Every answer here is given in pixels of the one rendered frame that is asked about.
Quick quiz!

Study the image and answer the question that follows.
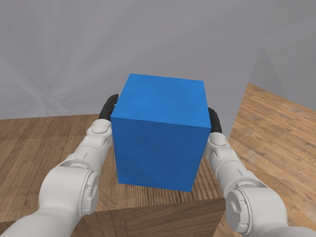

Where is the pedestal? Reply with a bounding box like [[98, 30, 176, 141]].
[[0, 114, 226, 237]]

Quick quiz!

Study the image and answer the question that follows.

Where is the robot right hand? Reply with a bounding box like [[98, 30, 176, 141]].
[[208, 107, 222, 133]]

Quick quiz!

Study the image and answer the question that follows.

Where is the right robot upper arm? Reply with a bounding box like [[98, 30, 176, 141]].
[[226, 187, 316, 237]]

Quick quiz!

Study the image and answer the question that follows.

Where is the carton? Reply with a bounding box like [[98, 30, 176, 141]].
[[110, 74, 211, 192]]

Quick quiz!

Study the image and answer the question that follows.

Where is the right robot forearm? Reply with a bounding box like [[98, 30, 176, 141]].
[[203, 132, 288, 220]]

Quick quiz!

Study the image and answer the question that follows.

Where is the robot left hand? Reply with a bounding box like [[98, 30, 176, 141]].
[[98, 94, 119, 122]]

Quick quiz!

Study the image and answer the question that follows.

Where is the left robot upper arm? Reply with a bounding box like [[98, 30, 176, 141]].
[[0, 166, 99, 237]]

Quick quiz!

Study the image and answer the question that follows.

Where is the left robot forearm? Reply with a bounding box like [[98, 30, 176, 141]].
[[39, 119, 112, 206]]

